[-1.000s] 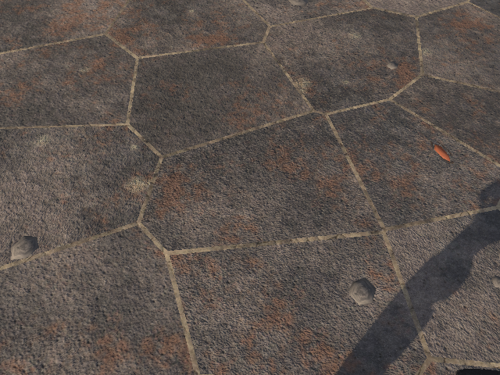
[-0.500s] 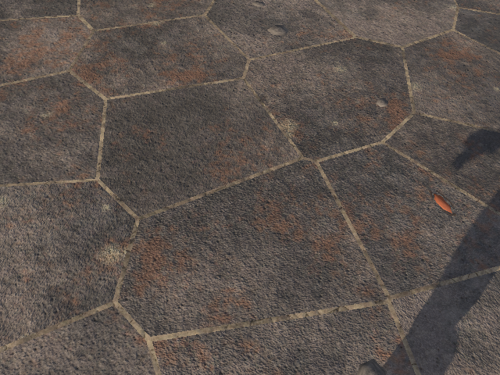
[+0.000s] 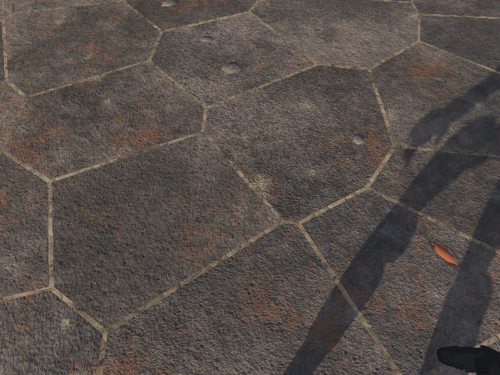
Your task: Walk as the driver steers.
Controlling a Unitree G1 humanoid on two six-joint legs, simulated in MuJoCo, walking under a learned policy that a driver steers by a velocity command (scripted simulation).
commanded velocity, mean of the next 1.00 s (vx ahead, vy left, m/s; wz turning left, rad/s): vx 0.50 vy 0.00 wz -0.05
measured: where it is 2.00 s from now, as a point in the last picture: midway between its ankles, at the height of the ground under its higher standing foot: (280, 191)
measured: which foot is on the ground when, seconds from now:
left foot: up 0.00-0.02, down 0.04-0.56, up 0.58-1.00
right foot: down 0.00-0.04, up 0.06-0.52, down 0.54-1.00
